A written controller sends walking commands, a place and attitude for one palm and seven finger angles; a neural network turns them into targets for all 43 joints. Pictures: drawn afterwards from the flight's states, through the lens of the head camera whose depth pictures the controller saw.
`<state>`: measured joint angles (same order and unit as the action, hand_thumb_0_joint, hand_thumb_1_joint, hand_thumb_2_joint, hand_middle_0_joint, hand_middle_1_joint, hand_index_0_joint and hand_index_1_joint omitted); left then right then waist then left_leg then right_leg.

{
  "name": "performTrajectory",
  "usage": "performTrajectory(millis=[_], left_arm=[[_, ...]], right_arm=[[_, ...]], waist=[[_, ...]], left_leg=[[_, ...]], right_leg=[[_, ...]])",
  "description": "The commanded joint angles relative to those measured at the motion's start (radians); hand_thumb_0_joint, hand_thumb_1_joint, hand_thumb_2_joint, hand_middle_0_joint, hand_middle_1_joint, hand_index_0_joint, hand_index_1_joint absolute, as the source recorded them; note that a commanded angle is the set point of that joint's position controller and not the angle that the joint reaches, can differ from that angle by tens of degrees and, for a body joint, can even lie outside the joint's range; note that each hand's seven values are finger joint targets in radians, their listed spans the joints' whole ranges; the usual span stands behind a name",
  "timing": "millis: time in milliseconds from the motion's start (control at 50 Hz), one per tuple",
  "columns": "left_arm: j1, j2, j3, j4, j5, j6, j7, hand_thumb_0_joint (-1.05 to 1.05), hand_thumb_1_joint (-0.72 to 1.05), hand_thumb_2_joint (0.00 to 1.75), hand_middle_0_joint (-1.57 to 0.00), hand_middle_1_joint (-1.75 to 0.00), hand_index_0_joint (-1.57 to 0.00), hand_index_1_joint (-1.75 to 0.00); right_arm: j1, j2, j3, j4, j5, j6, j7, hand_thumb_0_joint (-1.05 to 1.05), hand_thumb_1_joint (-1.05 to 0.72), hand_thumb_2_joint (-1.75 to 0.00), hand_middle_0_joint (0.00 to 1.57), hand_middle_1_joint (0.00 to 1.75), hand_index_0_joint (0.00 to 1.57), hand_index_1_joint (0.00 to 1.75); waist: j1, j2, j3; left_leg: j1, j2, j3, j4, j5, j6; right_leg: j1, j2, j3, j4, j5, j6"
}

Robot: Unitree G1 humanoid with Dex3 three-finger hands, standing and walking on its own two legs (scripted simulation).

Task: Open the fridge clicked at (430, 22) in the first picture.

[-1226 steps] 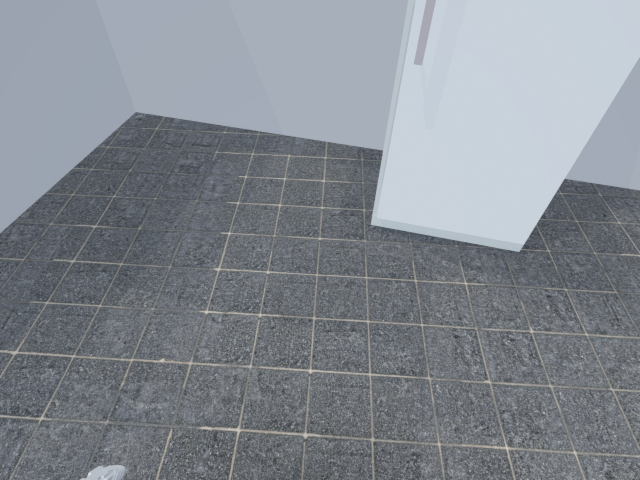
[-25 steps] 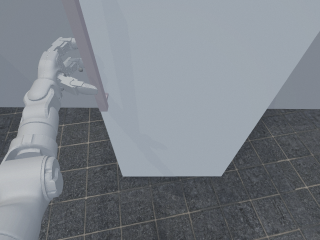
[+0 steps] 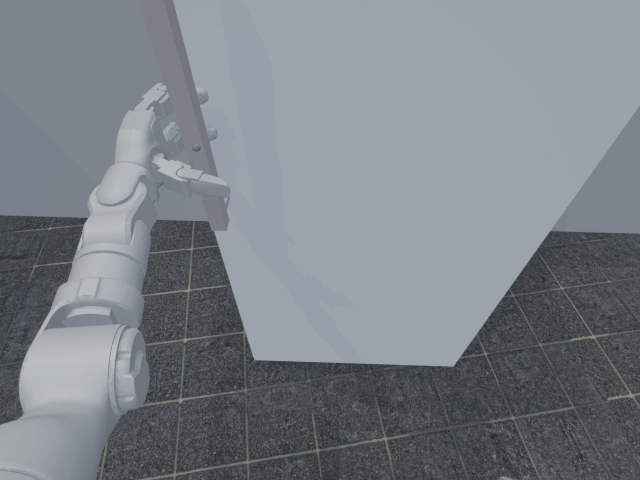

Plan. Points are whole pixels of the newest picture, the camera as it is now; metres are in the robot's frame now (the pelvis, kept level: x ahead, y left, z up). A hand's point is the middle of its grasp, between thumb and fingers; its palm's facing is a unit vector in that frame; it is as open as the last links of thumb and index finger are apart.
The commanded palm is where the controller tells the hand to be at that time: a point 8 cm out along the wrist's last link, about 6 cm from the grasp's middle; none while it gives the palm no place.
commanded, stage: slide the fingers in behind the handle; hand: left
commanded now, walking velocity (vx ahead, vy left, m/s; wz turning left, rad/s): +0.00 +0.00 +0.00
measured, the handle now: (185, 73) +0.51 +0.15 +0.25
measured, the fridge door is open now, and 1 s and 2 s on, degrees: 0 0 0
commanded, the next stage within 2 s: grip the handle and tug to test in 0.86 s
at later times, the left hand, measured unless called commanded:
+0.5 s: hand (204, 150) +0.45 +0.13 +0.19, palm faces -0.03 -1.00 +0.00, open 14.1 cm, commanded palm +0.43 +0.18 +0.18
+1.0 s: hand (206, 150) +0.45 +0.13 +0.19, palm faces -0.03 -1.00 +0.00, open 14.1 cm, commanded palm +0.43 +0.18 +0.18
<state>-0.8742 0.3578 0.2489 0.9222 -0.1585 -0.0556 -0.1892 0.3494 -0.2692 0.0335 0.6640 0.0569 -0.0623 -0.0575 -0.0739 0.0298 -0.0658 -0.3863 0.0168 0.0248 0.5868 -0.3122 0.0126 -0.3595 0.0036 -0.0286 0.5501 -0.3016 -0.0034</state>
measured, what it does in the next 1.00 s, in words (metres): stands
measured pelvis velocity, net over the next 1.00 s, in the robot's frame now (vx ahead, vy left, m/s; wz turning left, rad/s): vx -0.02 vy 0.00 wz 0.00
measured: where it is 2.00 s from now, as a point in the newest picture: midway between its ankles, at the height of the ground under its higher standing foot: outside the picture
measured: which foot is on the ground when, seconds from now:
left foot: down 0.00-1.00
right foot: down 0.00-1.00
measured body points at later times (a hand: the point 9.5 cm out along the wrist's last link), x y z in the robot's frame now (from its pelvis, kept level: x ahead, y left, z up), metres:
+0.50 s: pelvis -0.01 -0.01 +0.00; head +0.00 -0.01 +0.45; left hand +0.44 +0.19 +0.19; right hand +0.08 -0.27 -0.11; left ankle -0.01 +0.11 -0.73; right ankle -0.02 -0.12 -0.73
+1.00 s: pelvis -0.02 +0.00 +0.00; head +0.00 -0.01 +0.45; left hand +0.45 +0.19 +0.19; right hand +0.04 -0.26 -0.12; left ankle -0.01 +0.11 -0.73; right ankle -0.02 -0.12 -0.73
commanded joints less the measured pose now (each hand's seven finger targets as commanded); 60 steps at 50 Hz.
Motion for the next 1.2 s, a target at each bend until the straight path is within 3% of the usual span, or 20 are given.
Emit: performTrajectory(millis=[0, 180, 240, 260, 280, 320, 420, 500, 560, 620, 680, 700, 740, 760, 820, 940, 1000, 1060, 1100, 1180], left_arm=[[-0.504, 0.187, 0.033, -0.285, -0.016, -0.050, 0.011, 0.00, -0.50, 0.30, -0.30, -1.20, -0.30, -1.20], [-0.426, 0.216, 0.066, -0.302, -0.009, -0.016, 0.032, 0.00, -0.50, 0.30, -0.30, -1.20, -0.30, -1.20], [-0.477, 0.128, -0.016, -0.316, -0.008, -0.014, 0.028, 0.00, -0.50, 0.30, -0.30, -1.20, -0.30, -1.20], [-0.485, 0.124, -0.019, -0.294, -0.013, -0.016, 0.029, 0.00, -0.50, 0.30, -0.30, -1.20, -0.30, -1.20], [-0.488, 0.182, 0.035, -0.278, -0.016, -0.018, 0.033, 0.00, -0.50, 0.30, -0.30, -1.20, -0.30, -1.20], [-0.506, 0.172, 0.024, -0.236, -0.020, -0.019, 0.030, 0.00, -0.50, 0.30, -0.30, -1.20, -0.30, -1.20], [-0.556, 0.155, -0.001, -0.194, -0.007, -0.061, 0.029, 0.00, -0.50, 0.30, -0.30, -1.20, -0.30, -1.20], [-0.562, 0.170, 0.012, -0.194, -0.008, -0.088, 0.026, 0.00, -0.50, 0.30, -0.30, -1.20, -0.30, -1.20], [-0.530, 0.189, 0.029, -0.157, -0.013, -0.091, 0.022, 0.00, -0.50, 0.30, -0.30, -1.20, -0.30, -1.20], [-0.592, 0.161, -0.010, -0.180, 0.000, -0.095, 0.021, 0.00, -0.50, 0.30, -0.30, -1.20, -0.30, -1.20], [-0.581, 0.187, 0.019, -0.163, 0.001, -0.097, 0.031, 0.00, -0.50, 0.30, -0.30, -1.20, -0.30, -1.20], [-0.599, 0.148, -0.015, -0.178, -0.001, -0.099, 0.030, 0.00, -0.50, 0.30, -0.30, -1.20, -0.30, -1.20], [-0.584, 0.136, -0.010, -0.197, -0.007, -0.102, 0.033, 0.00, -0.50, 0.30, -0.30, -1.20, -0.30, -1.20], [-0.557, 0.143, -0.003, -0.195, -0.009, -0.106, 0.036, 0.00, -0.50, 0.30, -0.30, -1.20, -0.30, -1.20], [-0.559, 0.161, 0.009, -0.181, -0.005, -0.095, 0.037, 0.00, -0.50, 0.30, -0.30, -1.20, -0.30, -1.20], [-0.593, 0.123, -0.028, -0.180, 0.005, -0.087, 0.044, 0.00, -0.50, 0.30, -0.30, -1.20, -0.30, -1.20], [-0.590, 0.136, -0.010, -0.193, 0.004, -0.090, 0.051, 0.00, -0.36, 0.36, -0.32, -1.22, -0.32, -1.22], [-0.583, 0.110, -0.035, -0.159, 0.004, -0.088, 0.048, 0.00, -0.22, 0.42, -0.33, -1.24, -0.33, -1.24], [-0.606, 0.125, -0.024, -0.185, 0.010, -0.094, 0.051, 0.00, -0.13, 0.46, -0.34, -1.25, -0.34, -1.25], [-0.582, 0.121, -0.020, -0.172, 0.004, -0.092, 0.049, 0.00, 0.06, 0.54, -0.36, -1.28, -0.36, -1.28]], right_arm=[[0.020, -0.137, -0.059, -0.107, -0.002, -0.032, -0.009, 0.00, -0.90, -0.90, 0.20, 0.30, 0.20, 0.30], [-0.009, -0.134, -0.055, -0.117, 0.002, -0.017, -0.015, 0.00, -0.90, -0.90, 0.20, 0.30, 0.20, 0.30], [-0.020, -0.123, -0.052, -0.118, 0.004, -0.022, -0.016, 0.00, -0.90, -0.90, 0.20, 0.30, 0.20, 0.30], [-0.016, -0.124, -0.053, -0.113, 0.004, -0.023, -0.019, 0.00, -0.90, -0.90, 0.20, 0.30, 0.20, 0.30], [-0.013, -0.131, -0.054, -0.106, 0.003, -0.024, -0.021, 0.00, -0.90, -0.90, 0.20, 0.30, 0.20, 0.30], [-0.018, -0.129, -0.048, -0.104, 0.004, -0.026, -0.024, 0.00, -0.90, -0.90, 0.20, 0.30, 0.20, 0.30], [-0.012, -0.127, -0.045, -0.095, 0.002, -0.041, -0.021, 0.00, -0.90, -0.90, 0.20, 0.30, 0.20, 0.30], [-0.004, -0.132, -0.050, -0.093, 0.000, -0.050, -0.019, 0.00, -0.90, -0.90, 0.20, 0.30, 0.20, 0.30], [0.008, -0.137, -0.050, -0.091, -0.001, -0.051, -0.018, 0.00, -0.90, -0.90, 0.20, 0.30, 0.20, 0.30], [0.001, -0.134, -0.049, -0.089, 0.003, -0.053, -0.019, 0.00, -0.90, -0.90, 0.20, 0.30, 0.20, 0.30], [0.014, -0.139, -0.051, -0.081, 0.001, -0.058, -0.018, 0.00, -0.90, -0.90, 0.20, 0.30, 0.20, 0.30], [0.015, -0.136, -0.052, -0.081, 0.001, -0.061, -0.017, 0.00, -0.90, -0.90, 0.20, 0.30, 0.20, 0.30], [0.017, -0.135, -0.055, -0.078, -0.002, -0.070, -0.012, 0.00, -0.90, -0.90, 0.20, 0.30, 0.20, 0.30], [0.029, -0.139, -0.057, -0.077, -0.005, -0.069, -0.012, 0.00, -0.90, -0.90, 0.20, 0.30, 0.20, 0.30], [0.023, -0.139, -0.056, -0.072, -0.002, -0.070, -0.012, 0.00, -0.90, -0.90, 0.20, 0.30, 0.20, 0.30], [0.027, -0.137, -0.056, -0.066, -0.002, -0.073, -0.010, 0.00, -0.90, -0.90, 0.20, 0.30, 0.20, 0.30], [0.030, -0.138, -0.057, -0.066, -0.006, -0.075, -0.009, 0.00, -0.90, -0.90, 0.20, 0.30, 0.20, 0.30], [0.033, -0.137, -0.055, -0.065, -0.006, -0.073, -0.009, 0.00, -0.90, -0.90, 0.20, 0.30, 0.20, 0.30], [0.027, -0.136, -0.057, -0.065, -0.005, -0.074, -0.007, 0.00, -0.90, -0.90, 0.20, 0.30, 0.20, 0.30], [0.029, -0.138, -0.055, -0.068, -0.006, -0.072, -0.006, 0.00, -0.90, -0.90, 0.20, 0.30, 0.20, 0.30]], waist=[[0.005, 0.013, -0.377], [0.021, -0.051, -0.315], [-0.001, -0.013, -0.283], [-0.010, -0.022, -0.266], [-0.002, -0.054, -0.278], [-0.008, -0.070, -0.257], [-0.013, -0.011, -0.275], [-0.008, -0.021, -0.332], [-0.004, -0.065, -0.303], [-0.017, -0.001, -0.286], [-0.011, -0.013, -0.299], [-0.023, -0.014, -0.308], [-0.013, 0.007, -0.329], [-0.010, -0.037, -0.338], [-0.011, -0.041, -0.303], [-0.021, 0.000, -0.276], [-0.016, 0.005, -0.321], [-0.023, -0.039, -0.278], [-0.019, 0.001, -0.306], [-0.019, -0.034, -0.311]], left_leg=[[0.265, -0.009, -0.037, -0.032, 0.438, 0.022], [0.193, -0.018, -0.012, -0.062, 0.370, 0.032], [0.209, -0.019, -0.017, -0.067, 0.327, 0.029], [0.210, -0.020, -0.017, -0.063, 0.317, 0.033], [0.201, -0.020, -0.018, -0.067, 0.294, 0.034], [0.178, -0.024, -0.016, -0.073, 0.243, 0.036], [0.186, -0.027, -0.020, -0.069, 0.231, 0.031], [0.203, -0.025, -0.022, -0.062, 0.256, 0.031], [0.164, -0.026, -0.021, -0.063, 0.238, 0.034], [0.180, -0.023, -0.024, -0.071, 0.220, 0.029], [0.184, -0.020, -0.033, -0.072, 0.227, 0.026], [0.203, -0.018, -0.035, -0.070, 0.235, 0.026], [0.226, -0.017, -0.035, -0.066, 0.255, 0.023], [0.218, -0.017, -0.041, -0.065, 0.275, 0.024], [0.196, -0.015, -0.032, -0.070, 0.249, 0.026], [0.204, -0.012, -0.042, -0.075, 0.233, 0.019], [0.234, -0.011, -0.042, -0.066, 0.277, 0.018], [0.195, -0.013, -0.040, -0.066, 0.257, 0.022], [0.221, -0.013, -0.041, -0.062, 0.268, 0.019], [0.216, -0.011, -0.041, -0.058, 0.285, 0.021]], right_leg=[[0.094, 0.020, -0.009, -0.033, 0.446, -0.021], [0.163, 0.014, -0.003, -0.056, 0.452, -0.018], [0.119, 0.014, -0.005, -0.068, 0.402, -0.019], [0.114, 0.012, -0.005, -0.074, 0.387, -0.019], [0.118, 0.013, 0.001, -0.079, 0.377, -0.016], [0.110, 0.011, 0.005, -0.086, 0.339, -0.013], [0.087, 0.008, 0.009, -0.078, 0.313, -0.017], [0.105, 0.009, 0.009, -0.064, 0.338, -0.017], [0.120, 0.008, 0.007, -0.069, 0.325, -0.015], [0.075, 0.010, 0.007, -0.071, 0.296, -0.018], [0.074, 0.013, 0.002, -0.067, 0.284, -0.020], [0.061, 0.015, 0.000, -0.066, 0.288, -0.019], [0.061, 0.017, -0.001, -0.063, 0.299, -0.022], [0.084, 0.017, -0.009, -0.060, 0.307, -0.023], [0.072, 0.019, -0.001, -0.067, 0.302, -0.018], [0.030, 0.019, -0.008, -0.067, 0.261, -0.022], [0.041, 0.018, -0.008, -0.060, 0.295, -0.022], [0.048, 0.017, -0.011, -0.064, 0.283, -0.021], [0.035, 0.017, -0.007, -0.056, 0.293, -0.022], [0.045, 0.019, -0.009, -0.054, 0.313, -0.020]])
